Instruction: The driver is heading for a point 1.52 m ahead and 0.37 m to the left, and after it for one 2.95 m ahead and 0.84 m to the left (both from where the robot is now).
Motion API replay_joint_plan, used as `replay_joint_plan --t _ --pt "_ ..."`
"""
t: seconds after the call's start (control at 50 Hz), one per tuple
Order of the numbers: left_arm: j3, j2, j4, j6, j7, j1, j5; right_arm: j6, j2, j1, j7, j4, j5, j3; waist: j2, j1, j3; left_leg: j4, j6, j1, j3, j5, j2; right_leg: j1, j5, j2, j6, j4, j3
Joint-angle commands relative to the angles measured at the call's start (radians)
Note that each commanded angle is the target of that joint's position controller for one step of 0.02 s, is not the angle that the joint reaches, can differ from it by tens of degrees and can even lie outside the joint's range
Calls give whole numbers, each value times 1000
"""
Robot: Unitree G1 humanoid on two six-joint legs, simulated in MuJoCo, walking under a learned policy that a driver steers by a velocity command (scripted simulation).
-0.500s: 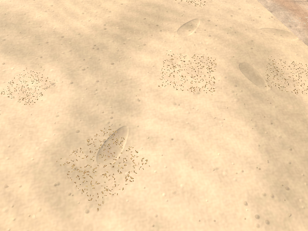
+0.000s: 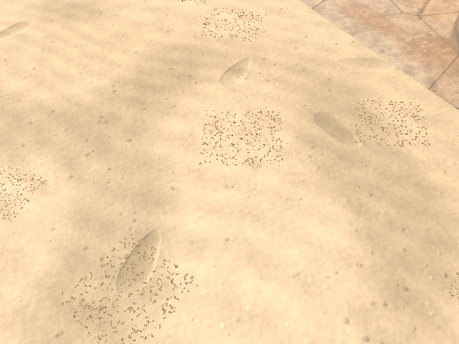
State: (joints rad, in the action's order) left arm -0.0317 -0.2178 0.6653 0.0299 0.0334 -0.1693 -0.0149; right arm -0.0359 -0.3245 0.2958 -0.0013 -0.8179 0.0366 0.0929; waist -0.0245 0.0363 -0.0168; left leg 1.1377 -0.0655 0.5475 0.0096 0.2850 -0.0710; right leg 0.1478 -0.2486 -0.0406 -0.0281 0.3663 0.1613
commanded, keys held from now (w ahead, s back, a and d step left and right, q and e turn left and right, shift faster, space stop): w+q+shift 0.48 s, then w+e+shift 0.52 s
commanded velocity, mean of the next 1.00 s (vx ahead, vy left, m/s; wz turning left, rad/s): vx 0.87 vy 0.00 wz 0.27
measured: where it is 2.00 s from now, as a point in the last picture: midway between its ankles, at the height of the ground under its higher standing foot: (120, 133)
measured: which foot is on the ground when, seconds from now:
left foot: up 0.00-0.38, down 0.40-0.90, up 0.92-1.00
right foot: down 0.00-0.40, up 0.42-0.86, down 0.88-1.00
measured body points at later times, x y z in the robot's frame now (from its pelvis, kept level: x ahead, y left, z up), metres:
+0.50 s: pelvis +0.22 +0.17 -0.04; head +0.25 +0.20 +0.40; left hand +0.25 +0.48 -0.15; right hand +0.42 -0.07 -0.14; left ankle +0.25 +0.24 -0.75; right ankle +0.14 -0.08 -0.61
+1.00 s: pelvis +0.62 +0.36 -0.04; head +0.63 +0.40 +0.41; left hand +0.60 +0.65 -0.17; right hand +0.84 +0.17 -0.12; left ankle +0.44 +0.44 -0.60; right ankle +0.72 +0.37 -0.75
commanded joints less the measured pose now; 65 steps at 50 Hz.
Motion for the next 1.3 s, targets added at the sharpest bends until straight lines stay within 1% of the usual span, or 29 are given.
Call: replay_joint_plan --t 0.02,0.16,0.3,0.34,0.38,0.4,0.42,0.44,0.46,0.52,0.56,0.62,0.7,0.76,0.8,0.84,0.88,0.9,0.92,0.94,0.96,0.98,1.0,1.06,1.1,1.16,1.24,1.28,1.3 --pt "-65 -167 -2 43 14 -78 1 41 -67 -128 5 123 -1 21 138 -75 53 2 20 357 -73 -78 -65 -245 -296 -332 -117 -278 -257" --pt "-88 -193 39 60 -5 -81 5 38 -9 -137 32 170 8 -2 97 -42 133 -61 42 375 -34 -178 -116 -183 -199 -334 -116 -315 -51" --pt "-110 -249 71 40 -39 -87 22 38 -9 -217 59 219 20 -27 71 -41 202 -246 151 258 81 -131 -121 -251 15 -300 -73 -284 175" --pt "-122 -298 69 29 -53 -64 42 32 -57 -133 51 207 25 -9 113 18 129 -251 190 28 191 -30 -26 -231 521 -280 -64 -116 222" --pt "-122 -331 56 20 -63 -13 69 26 -179 179 36 142 41 60 119 214 -63 -321 267 -471 245 -15 123 -90 947 -249 -32 363 234" --pt "-86 -231 36 32 -54 -2 43 15 -271 368 23 58 39 102 -38 265 -66 -377 298 -772 94 -4 135 234 426 -178 31 781 167" --pt "-37 -49 -47 75 -47 -82 24 24 -379 236 25 89 23 104 -397 49 -102 -675 467 -896 -561 372 -68 634 -350 43 85 1191 9" --pt "-40 -159 -98 123 -34 21 45 71 -287 202 49 165 2 64 -184 87 -250 -916 491 -883 -926 611 -201 702 -312 55 61 1243 -270" --pt "-53 -218 -131 143 -25 148 83 99 -216 201 60 154 -8 48 -61 103 -112 -979 430 -795 -885 553 -224 766 -196 29 28 1190 -267" --pt "-42 -169 -41 128 -25 -21 40 125 -92 44 47 165 -36 2 10 -58 -11 -872 363 -419 -546 317 -141 574 10 -110 -9 984 -288" --pt "-45 -171 -3 85 -38 -63 39 131 -59 6 33 174 -41 -12 -27 -69 30 -914 332 -325 -381 173 -93 536 91 -143 2 910 -249" --pt "-25 -134 -19 54 -46 56 30 150 -48 79 13 138 -38 -23 -25 -17 105 -970 274 -315 -164 -142 -40 602 263 -136 23 738 -191" --pt "-11 -106 -46 79 -79 222 56 155 -42 165 -21 96 -48 -37 -13 62 153 -1040 145 -400 28 -370 -9 590 509 -33 16 406 -128" --pt "-14 -98 -55 98 -115 260 66 154 -78 183 -38 62 -52 -34 -35 58 155 -1070 85 -502 101 -534 -35 524 596 37 -13 223 -83" --pt "-33 -135 -46 105 -132 213 69 142 -115 161 -52 61 -65 -29 -75 19 93 -982 45 -631 134 -926 -47 454 561 118 -39 188 -18" --pt "-52 -173 -26 87 -130 86 78 119 -162 132 -78 67 -82 -12 -143 -68 8 -779 15 -724 154 -1413 -86 328 449 181 -63 236 45" --pt "-97 -273 80 48 -108 -339 82 103 -193 -12 -94 107 -110 4 -148 -287 -119 -288 6 -591 136 -1677 -101 -49 333 161 -127 304 -23" --pt "-93 -274 161 31 -84 -612 74 109 -173 -189 -77 144 -98 0 48 -439 -123 283 -3 -347 158 -1036 34 -281 409 66 -195 196 -161" --pt "-59 -209 177 40 -81 -557 21 149 85 -79 -28 203 -76 -69 444 -223 -147 740 -25 235 -43 346 206 -598 180 -16 -316 356 -469" --pt "-54 -193 99 50 -76 -381 -8 199 77 14 8 262 9 -97 356 -136 -277 753 33 405 -214 296 179 -602 -437 -182 -444 67 -961" --pt "-56 -161 53 52 -65 -355 2 226 -35 -94 28 283 16 -83 126 -161 -179 581 109 371 -213 159 138 -453 -563 -195 -387 -132 -1040" --pt "-50 -160 44 62 -67 -273 4 232 -39 -109 37 293 1 -80 -90 -55 -42 427 143 310 -194 69 95 -212 -537 -196 -351 -193 -1018" --pt "-49 -168 13 75 -69 -187 4 220 -35 -100 29 275 -32 -83 -150 -4 15 317 139 215 -202 34 61 -11 -468 -145 -350 -203 -972" --pt "-45 -164 -17 75 -51 -86 19 177 -65 -69 -7 259 -57 -73 -92 58 123 71 65 63 -164 3 -8 323 -213 5 -329 -217 -709" --pt "-50 -174 -7 78 -33 -110 43 177 -37 -197 -20 315 -83 -87 -30 3 147 -178 20 -52 -101 -160 1 451 -41 73 -310 -209 -571" --pt "-64 -203 28 64 -21 -188 68 178 14 -323 -19 361 -51 -94 49 -94 82 -479 -24 -265 -62 -399 78 463 -90 111 -228 -151 -532" --pt "-65 -169 53 35 -13 -235 71 182 -62 -323 -17 357 11 -49 134 -104 36 -675 -32 -248 -144 -321 84 133 -113 68 -172 26 -639" --pt "-60 -154 35 26 -24 -200 47 194 -125 -74 -14 308 16 -1 144 46 -106 -638 31 -494 -134 -190 49 97 141 81 -108 328 -593" --pt "-29 -67 -4 29 -34 -185 14 189 -174 168 -20 273 3 14 38 139 -296 -572 92 -825 -304 37 -117 269 69 112 -76 681 -495"
Velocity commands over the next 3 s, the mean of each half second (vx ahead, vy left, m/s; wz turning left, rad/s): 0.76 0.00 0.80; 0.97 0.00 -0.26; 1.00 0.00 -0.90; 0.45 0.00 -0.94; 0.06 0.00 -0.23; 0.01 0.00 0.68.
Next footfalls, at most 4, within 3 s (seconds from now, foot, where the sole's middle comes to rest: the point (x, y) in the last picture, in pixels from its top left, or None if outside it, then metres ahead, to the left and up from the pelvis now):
0.40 left None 0.28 0.26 -0.78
0.88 right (120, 276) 0.76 0.38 -0.78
1.30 left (52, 207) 1.06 0.67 -0.78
1.74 right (144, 141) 1.38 0.37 -0.78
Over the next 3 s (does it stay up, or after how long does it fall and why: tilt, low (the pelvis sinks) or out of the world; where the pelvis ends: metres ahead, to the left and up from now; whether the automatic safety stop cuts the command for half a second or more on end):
stays up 1.44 0.50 -0.01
